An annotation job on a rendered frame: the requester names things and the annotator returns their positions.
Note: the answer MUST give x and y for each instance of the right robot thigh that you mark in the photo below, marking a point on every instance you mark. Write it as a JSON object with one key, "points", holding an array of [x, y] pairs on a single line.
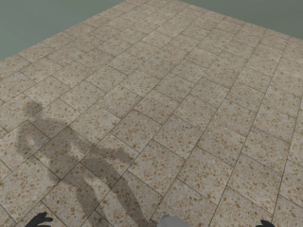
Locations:
{"points": [[172, 221]]}

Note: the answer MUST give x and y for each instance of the robot left hand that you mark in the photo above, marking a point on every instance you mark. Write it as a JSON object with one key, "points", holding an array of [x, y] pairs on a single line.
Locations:
{"points": [[40, 218]]}

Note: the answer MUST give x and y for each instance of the right robot shin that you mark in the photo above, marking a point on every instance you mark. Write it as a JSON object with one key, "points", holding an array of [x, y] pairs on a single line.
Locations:
{"points": [[165, 216]]}

